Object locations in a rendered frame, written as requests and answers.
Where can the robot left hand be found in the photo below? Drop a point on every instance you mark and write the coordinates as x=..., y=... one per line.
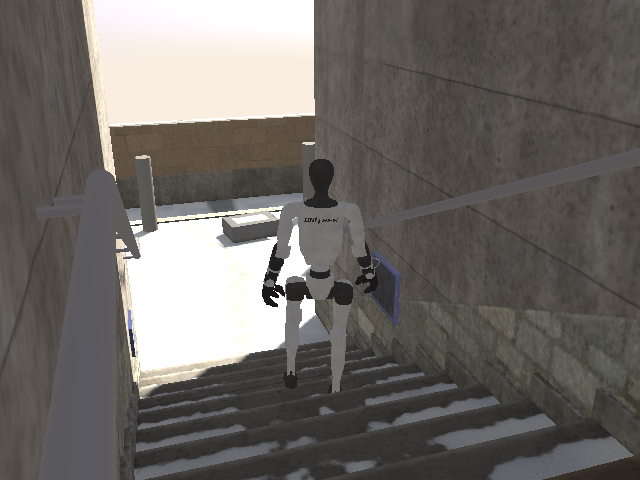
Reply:
x=268, y=291

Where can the robot left foot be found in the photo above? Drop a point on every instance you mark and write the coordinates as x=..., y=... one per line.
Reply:
x=290, y=380

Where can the robot left upper arm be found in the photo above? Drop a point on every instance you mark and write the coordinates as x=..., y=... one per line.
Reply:
x=289, y=212

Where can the robot right hand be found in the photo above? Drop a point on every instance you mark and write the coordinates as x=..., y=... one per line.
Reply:
x=373, y=283

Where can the left robot forearm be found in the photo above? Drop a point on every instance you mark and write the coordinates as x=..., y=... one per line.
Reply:
x=273, y=269

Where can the robot right upper arm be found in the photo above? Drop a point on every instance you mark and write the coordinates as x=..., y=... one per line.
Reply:
x=352, y=213

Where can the left robot shin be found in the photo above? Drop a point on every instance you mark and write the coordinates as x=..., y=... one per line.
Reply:
x=291, y=342

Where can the right robot forearm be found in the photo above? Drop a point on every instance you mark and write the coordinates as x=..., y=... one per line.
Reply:
x=366, y=264

